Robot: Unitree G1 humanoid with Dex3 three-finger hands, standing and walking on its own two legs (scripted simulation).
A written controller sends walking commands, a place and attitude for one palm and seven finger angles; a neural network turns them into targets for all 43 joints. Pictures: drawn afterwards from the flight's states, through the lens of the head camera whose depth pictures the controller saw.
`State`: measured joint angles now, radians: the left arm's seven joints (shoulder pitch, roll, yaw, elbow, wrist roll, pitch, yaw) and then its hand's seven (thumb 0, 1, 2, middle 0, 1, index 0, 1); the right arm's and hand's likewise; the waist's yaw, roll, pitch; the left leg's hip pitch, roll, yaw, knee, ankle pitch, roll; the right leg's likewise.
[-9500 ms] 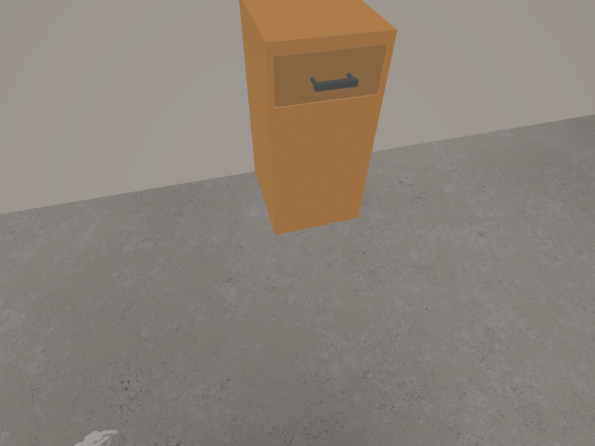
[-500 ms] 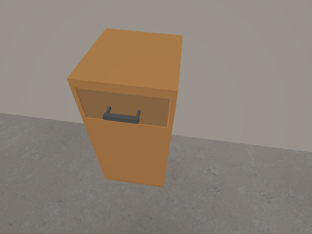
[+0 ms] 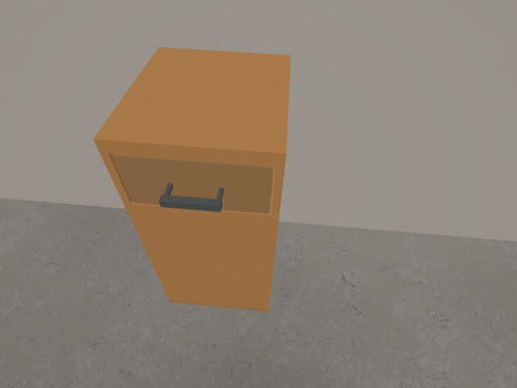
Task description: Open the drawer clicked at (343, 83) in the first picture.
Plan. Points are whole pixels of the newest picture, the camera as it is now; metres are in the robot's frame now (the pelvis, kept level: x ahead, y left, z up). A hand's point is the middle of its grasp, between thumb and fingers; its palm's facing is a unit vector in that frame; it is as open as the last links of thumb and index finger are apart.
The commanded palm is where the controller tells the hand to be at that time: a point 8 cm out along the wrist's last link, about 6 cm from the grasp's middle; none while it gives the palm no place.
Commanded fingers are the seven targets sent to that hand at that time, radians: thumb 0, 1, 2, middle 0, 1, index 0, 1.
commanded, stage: come to a stop and stand still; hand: left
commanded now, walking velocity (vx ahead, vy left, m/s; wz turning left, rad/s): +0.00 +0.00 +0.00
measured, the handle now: (193, 196) +0.51 +0.19 -0.06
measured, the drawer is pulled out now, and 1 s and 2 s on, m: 0.00 0.00 0.00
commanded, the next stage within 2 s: look again from close up in 0.04 s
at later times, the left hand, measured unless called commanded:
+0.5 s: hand out of the picture +0.01 +0.18 -0.18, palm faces +0.02 -0.98 -0.22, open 7.3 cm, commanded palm none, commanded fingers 0.00 0.90 0.90 -0.20 -0.30 -0.20 -0.30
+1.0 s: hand (139, 344) +0.19 +0.20 -0.04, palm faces -0.07 -0.38 -0.92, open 7.8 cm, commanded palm +0.13 +0.22 -0.04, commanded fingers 0.00 0.57 0.76 -0.22 -0.51 -0.22 -0.51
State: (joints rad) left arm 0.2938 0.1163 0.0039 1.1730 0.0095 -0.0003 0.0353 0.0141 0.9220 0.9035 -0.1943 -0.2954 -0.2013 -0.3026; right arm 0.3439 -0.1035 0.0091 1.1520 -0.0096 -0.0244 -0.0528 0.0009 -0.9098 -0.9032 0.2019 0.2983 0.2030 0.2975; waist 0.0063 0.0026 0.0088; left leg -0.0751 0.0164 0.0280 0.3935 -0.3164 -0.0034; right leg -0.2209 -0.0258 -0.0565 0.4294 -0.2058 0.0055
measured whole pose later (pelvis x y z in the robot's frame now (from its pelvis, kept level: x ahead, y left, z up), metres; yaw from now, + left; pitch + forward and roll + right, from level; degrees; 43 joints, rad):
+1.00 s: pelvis -0.02 -0.01 -0.02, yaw -3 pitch +7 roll +2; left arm 0.36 0.29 -0.03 0.10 0.79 -0.02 0.33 0.01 0.79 0.85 -0.20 -0.38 -0.21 -0.38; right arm 0.18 -0.27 -0.05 0.66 -0.05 -0.12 -0.02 0.02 -0.92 -0.90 0.20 0.30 0.20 0.30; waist 0.01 0.03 -0.10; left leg -0.36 0.01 0.10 0.64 -0.40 -0.01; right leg -0.55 -0.03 0.02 0.71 -0.28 -0.01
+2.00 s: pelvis -0.03 +0.01 -0.01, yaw -1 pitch +4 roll +1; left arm 0.06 0.41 -0.07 0.05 1.00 0.03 0.23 0.00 -0.37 0.36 -0.31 -1.11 -0.31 -1.12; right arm 0.11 -0.25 -0.02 0.58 -0.03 0.08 -0.03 0.01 -0.91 -0.90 0.20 0.30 0.20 0.30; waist 0.07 0.05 -0.03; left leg -0.28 -0.01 0.05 0.59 -0.37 0.01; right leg -0.44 -0.06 -0.02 0.62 -0.25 0.01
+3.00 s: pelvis -0.03 +0.00 -0.01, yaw +1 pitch +4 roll +1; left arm -0.26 0.44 -0.10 0.32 1.00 -0.08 0.13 0.00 -0.49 0.31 -0.32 -1.20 -0.32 -1.20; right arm 0.15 -0.24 -0.01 0.62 -0.01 0.09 -0.04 0.01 -0.91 -0.90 0.20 0.30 0.21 0.30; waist 0.07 0.05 -0.02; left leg -0.26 -0.01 0.03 0.48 -0.30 0.00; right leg -0.40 -0.05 -0.05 0.51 -0.19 0.00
